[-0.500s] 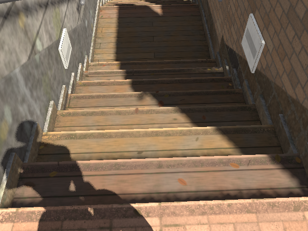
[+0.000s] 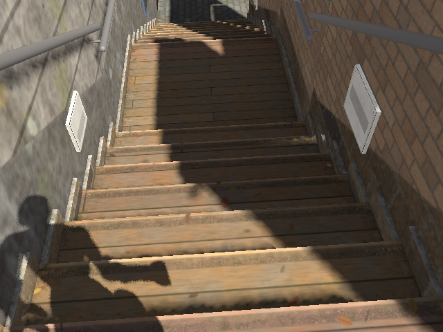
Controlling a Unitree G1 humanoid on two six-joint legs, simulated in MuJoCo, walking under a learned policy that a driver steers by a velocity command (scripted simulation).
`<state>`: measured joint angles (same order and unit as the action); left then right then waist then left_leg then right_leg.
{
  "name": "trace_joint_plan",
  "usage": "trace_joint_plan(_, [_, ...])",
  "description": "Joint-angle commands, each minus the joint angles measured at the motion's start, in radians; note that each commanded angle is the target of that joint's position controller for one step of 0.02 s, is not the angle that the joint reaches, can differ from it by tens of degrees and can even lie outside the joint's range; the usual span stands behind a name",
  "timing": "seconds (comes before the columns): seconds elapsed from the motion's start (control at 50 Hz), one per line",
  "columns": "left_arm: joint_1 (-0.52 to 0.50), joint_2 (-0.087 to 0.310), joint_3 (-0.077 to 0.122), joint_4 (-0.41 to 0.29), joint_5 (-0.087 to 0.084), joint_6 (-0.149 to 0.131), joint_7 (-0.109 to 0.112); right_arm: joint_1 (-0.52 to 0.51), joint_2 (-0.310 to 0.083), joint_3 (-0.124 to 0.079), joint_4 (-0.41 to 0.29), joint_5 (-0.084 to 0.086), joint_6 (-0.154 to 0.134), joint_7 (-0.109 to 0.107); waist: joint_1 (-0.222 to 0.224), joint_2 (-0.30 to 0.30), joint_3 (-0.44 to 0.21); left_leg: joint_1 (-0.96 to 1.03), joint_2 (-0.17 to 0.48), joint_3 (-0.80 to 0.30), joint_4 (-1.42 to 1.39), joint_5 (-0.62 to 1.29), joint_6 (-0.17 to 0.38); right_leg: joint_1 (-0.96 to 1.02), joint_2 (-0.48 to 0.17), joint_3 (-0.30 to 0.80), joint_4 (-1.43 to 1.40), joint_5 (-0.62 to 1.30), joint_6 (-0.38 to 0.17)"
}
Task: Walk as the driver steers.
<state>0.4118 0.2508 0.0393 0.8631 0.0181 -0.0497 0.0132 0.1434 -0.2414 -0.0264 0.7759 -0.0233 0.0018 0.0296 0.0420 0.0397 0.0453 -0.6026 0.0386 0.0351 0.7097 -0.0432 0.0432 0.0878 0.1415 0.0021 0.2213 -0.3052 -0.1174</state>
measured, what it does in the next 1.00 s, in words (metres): goes down, turning left: left foot, then right foot 0.16 m lower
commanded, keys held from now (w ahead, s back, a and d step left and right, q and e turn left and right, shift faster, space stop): w+q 0.34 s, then q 0.20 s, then no key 0.46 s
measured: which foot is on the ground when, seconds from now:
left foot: up 0.00-0.06, down 0.08-0.66, up 0.68-1.00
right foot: down 0.00-0.10, up 0.12-0.66, down 0.68-1.00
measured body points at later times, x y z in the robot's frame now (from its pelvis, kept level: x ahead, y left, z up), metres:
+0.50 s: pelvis +0.24 +0.04 -0.01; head +0.24 +0.07 +0.44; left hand +0.34 +0.34 -0.12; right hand +0.27 -0.24 -0.12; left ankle +0.13 +0.07 -0.74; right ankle +0.45 -0.10 -0.68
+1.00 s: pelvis +0.38 +0.04 -0.16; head +0.40 +0.01 +0.29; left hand +0.25 +0.24 -0.29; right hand +0.59 -0.11 -0.31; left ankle +0.33 +0.21 -0.69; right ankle +0.46 +0.01 -0.89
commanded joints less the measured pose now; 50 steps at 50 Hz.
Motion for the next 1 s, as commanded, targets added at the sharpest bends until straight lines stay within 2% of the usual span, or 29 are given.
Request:
trace_joint_plan(0.02, [-0.015,0.159,0.03,-0.045,0.01,-0.014,0.016,0.013,-0.122,-0.034,-0.055,-0.003,-0.015,-0.006,-0.035,-0.101,-0.018,0.25,-0.108,0.083,0.026,-0.028,0.054,-0.115,-0.29,-0.023,0.083,1.032,-0.019])
trace_joint_plan(0.06, [-0.069,0.183,0.03,-0.045,0.011,-0.005,0.034,0.246,-0.147,-0.051,0.0,0.003,-0.015,-0.021,-0.147,-0.13,-0.072,0.399,-0.109,-0.006,-0.093,-0.278,0.111,-0.105,-0.313,-0.021,0.367,1.108,0.008])
trace_joint_plan(0.08, [-0.112,0.186,0.032,-0.048,0.009,0.006,0.038,0.392,-0.161,-0.062,0.034,-0.002,-0.024,-0.025,-0.237,-0.07,-0.12,0.516,-0.073,-0.062,-0.238,-0.203,0.159,-0.145,-0.273,-0.07,0.658,0.968,0.02])
trace_joint_plan(0.1, [-0.056,0.106,0.014,-0.073,0.02,0.004,0.036,0.42,-0.218,-0.07,0.035,0.002,-0.027,-0.029,-0.172,0.1,-0.176,0.663,0.145,-0.356,-0.248,-0.063,0.211,-0.339,-0.155,-0.109,0.985,0.223,0.034])
trace_joint_plan(0.12, [0.039,0.083,0.016,-0.107,0.016,0.0,0.011,0.341,-0.245,-0.071,0.007,0.025,-0.022,-0.021,-0.06,0.241,-0.21,0.83,0.282,-0.843,-0.348,-0.029,0.391,-0.717,-0.003,0.013,1.193,-0.269,0.079])
trace_joint_plan(0.14, [-0.033,0.156,0.022,-0.104,0.034,-0.008,0.006,0.262,-0.203,-0.072,-0.017,0.046,-0.021,-0.013,-0.081,0.072,-0.114,0.739,0.264,-0.747,-0.398,-0.101,0.386,-0.806,-0.09,0.097,1.177,-0.165,0.076])
trace_joint_plan(0.18, [-0.138,0.179,0.03,-0.123,0.009,-0.016,0.001,0.194,-0.156,-0.056,-0.033,0.021,-0.021,-0.011,-0.049,-0.058,0.008,0.508,0.2,-0.547,-0.437,0.024,0.329,-0.733,-0.163,0.084,1.045,-0.058,0.096])
trace_joint_plan(0.24, [-0.118,0.136,0.032,-0.111,0.026,0.048,0.0,0.245,-0.148,-0.05,-0.006,0.04,-0.043,-0.02,-0.017,-0.027,-0.022,0.442,0.096,-0.416,-0.44,0.166,0.268,-0.645,-0.203,0.069,0.883,-0.019,0.139])
trace_joint_plan(0.3, [-0.171,0.093,0.02,-0.126,0.032,0.071,-0.012,0.312,-0.171,-0.054,0.009,0.036,-0.037,-0.037,-0.038,-0.021,-0.025,0.439,0.058,-0.347,-0.427,0.389,0.243,-0.685,-0.199,0.019,0.825,0.076,0.162])
trace_joint_plan(0.32, [-0.17,0.097,0.025,-0.116,0.03,0.072,-0.016,0.332,-0.182,-0.056,0.006,0.018,-0.039,-0.039,-0.05,-0.019,-0.047,0.458,0.055,-0.35,-0.404,0.395,0.234,-0.703,-0.2,0.014,0.861,0.181,0.144])
trace_joint_plan(0.4, [-0.297,0.156,0.058,-0.148,0.019,0.06,-0.013,0.429,-0.181,-0.052,0.04,0.031,-0.05,-0.06,-0.083,0.008,0.0,0.596,0.037,-0.407,-0.33,0.407,0.184,-0.892,-0.204,0.084,0.725,0.288,0.134])
trace_joint_plan(0.5, [-0.381,0.067,0.024,-0.18,0.034,0.045,-0.027,0.389,-0.132,-0.035,0.022,0.038,-0.02,-0.1,-0.113,0.033,-0.03,0.385,-0.08,-0.394,-0.125,0.318,0.119,-0.682,-0.099,0.027,0.497,0.615,0.136])
trace_joint_plan(0.58, [-0.405,0.042,0.003,-0.223,0.03,0.014,-0.027,0.354,-0.119,-0.034,0.003,0.006,-0.009,-0.102,-0.134,0.028,-0.027,0.361,-0.128,-0.434,0.048,0.163,0.11,-0.589,-0.073,0.056,0.292,0.681,0.142])
trace_joint_plan(0.64, [-0.167,0.048,0.007,-0.151,-0.023,0.003,0.002,0.306,-0.064,-0.023,-0.007,-0.002,-0.012,-0.111,-0.065,0.021,-0.04,0.382,-0.161,-0.399,0.302,0.005,0.082,-0.353,-0.183,0.139,-0.018,0.91,0.124])
trace_joint_plan(0.66, [-0.04,0.057,0.014,-0.103,-0.024,-0.001,0.013,0.279,-0.069,-0.02,-0.01,0.0,-0.012,-0.108,-0.018,-0.016,-0.06,0.396,-0.176,-0.358,0.454,-0.02,0.076,-0.258,-0.219,0.112,-0.156,1.031,0.127])
trace_joint_plan(0.68, [0.08,0.074,0.023,-0.056,-0.007,0.001,0.025,0.27,-0.086,-0.024,-0.016,0.022,-0.01,-0.093,0.014,-0.084,-0.104,0.299,-0.2,-0.272,0.663,-0.148,0.056,-0.059,-0.239,0.056,-0.188,1.115,0.117])
trace_joint_plan(0.7, [0.19,0.118,0.032,-0.032,0.016,0.004,0.019,0.325,-0.044,-0.027,-0.019,0.042,-0.006,-0.082,0.013,-0.246,-0.18,0.02,-0.297,-0.159,1.068,-0.811,0.026,0.246,-0.39,0.153,0.067,1.566,0.049])
trace_joint_plan(0.72, [0.191,0.113,0.012,-0.036,0.014,0.001,-0.006,0.532,-0.056,-0.028,0.01,0.098,0.008,-0.097,-0.066,-0.255,-0.323,-0.257,-0.309,-0.156,1.366,-1.032,-0.007,0.554,-0.566,0.295,0.511,1.922,-0.082])
trace_joint_plan(0.74, [0.16,0.097,0.011,-0.058,-0.02,-0.005,-0.024,0.547,-0.065,-0.014,0.031,0.074,0.015,-0.109,-0.047,-0.178,-0.381,-0.362,-0.239,-0.184,1.483,-0.965,0.0,0.511,-0.608,0.304,0.477,1.783,-0.153])
trace_joint_plan(0.76, [0.117,0.055,-0.006,-0.073,-0.036,-0.012,-0.019,0.437,-0.072,-0.01,0.025,0.032,0.022,-0.11,-0.03,-0.074,-0.335,-0.367,-0.215,-0.177,1.482,-0.845,-0.011,0.33,-0.566,0.294,0.381,1.467,-0.193])
trace_joint_plan(0.78, [0.058,0.023,-0.029,-0.085,-0.026,-0.022,-0.013,0.317,-0.091,-0.016,0.002,-0.008,0.028,-0.105,-0.041,0.02,-0.242,-0.335,-0.19,-0.203,1.392,-0.662,-0.002,0.103,-0.523,0.282,0.296,1.198,-0.198])
trace_joint_plan(0.8, [-0.065,0.072,-0.022,-0.09,-0.012,-0.024,0.01,0.286,-0.081,-0.004,-0.019,-0.019,0.055,-0.097,-0.097,-0.091,-0.217,-0.259,-0.146,-0.205,1.283,-0.53,-0.02,-0.122,-0.574,0.4,0.187,0.805,-0.275])
trace_joint_plan(0.82, [-0.055,0.057,-0.033,-0.081,0.0,-0.019,0.005,0.199,-0.105,-0.009,-0.013,-0.036,0.084,-0.096,-0.079,-0.04,-0.12,-0.216,-0.16,-0.157,1.305,-0.489,-0.024,-0.335,-0.5,0.351,0.126,0.692,-0.255])
trace_joint_plan(0.84, [-0.019,0.057,-0.044,-0.062,0.006,-0.019,-0.003,0.153,-0.086,-0.009,-0.016,-0.03,0.101,-0.094,-0.067,-0.053,-0.082,-0.187,-0.177,-0.145,1.301,-0.486,-0.017,-0.43,-0.45,0.334,0.129,0.685,-0.224])
trace_joint_plan(0.86, [-0.021,0.077,-0.042,-0.053,-0.007,-0.024,-0.006,0.129,-0.085,-0.016,-0.025,-0.025,0.094,-0.087,-0.096,-0.017,-0.037,-0.191,-0.168,-0.186,1.143,-0.304,-0.024,-0.491,-0.366,0.254,0.155,0.654,-0.16])
trace_joint_plan(0.88, [0.01,0.07,-0.051,-0.036,-0.014,-0.029,-0.002,0.132,-0.046,-0.008,-0.006,-0.021,0.098,-0.083,-0.089,-0.052,-0.055,-0.175,-0.181,-0.175,1.115,-0.268,-0.029,-0.506,-0.338,0.228,0.171,0.675,-0.134])
trace_joint_plan(0.94, [0.077,0.055,-0.056,-0.005,-0.014,-0.027,-0.004,0.176,-0.008,-0.009,0.04,-0.024,0.099,-0.09,-0.078,-0.149,-0.121,-0.255,-0.2,-0.187,1.141,-0.294,-0.044,-0.39,-0.316,0.255,0.22,0.613,-0.101])
trace_joint_plan(0.96, [0.058,0.041,-0.067,-0.01,-0.025,-0.023,0.005,0.099,0.004,-0.004,0.013,-0.02,0.099,-0.09,-0.073,-0.127,-0.087,-0.292,-0.188,-0.222,1.031,-0.246,-0.063,-0.396,-0.317,0.263,0.212,0.473,-0.099])
trace_joint_plan(1.0, [0.089,0.025,-0.078,-0.005,-0.018,-0.012,0.025,0.007,0.017,0.004,-0.001,-0.017,0.109,-0.085,-0.026,-0.138,-0.049,-0.299,-0.189,-0.183,0.924,-0.204,-0.091,-0.418,-0.304,0.281,0.168,0.227,-0.094])
Keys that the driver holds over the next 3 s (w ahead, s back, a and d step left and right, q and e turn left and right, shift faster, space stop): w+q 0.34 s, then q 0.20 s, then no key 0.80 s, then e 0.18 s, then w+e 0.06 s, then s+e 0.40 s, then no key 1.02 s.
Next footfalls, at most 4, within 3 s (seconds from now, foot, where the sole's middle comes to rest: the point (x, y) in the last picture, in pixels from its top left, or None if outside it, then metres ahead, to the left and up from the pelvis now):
0.08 left None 0.17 0.07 -0.77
0.68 right None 0.49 0.03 -0.93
1.28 left None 0.41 0.18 -0.93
1.62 right None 0.44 -0.02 -0.93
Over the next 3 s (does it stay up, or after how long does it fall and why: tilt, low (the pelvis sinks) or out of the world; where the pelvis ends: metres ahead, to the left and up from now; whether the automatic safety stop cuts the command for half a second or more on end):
stays up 0.25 0.16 -0.13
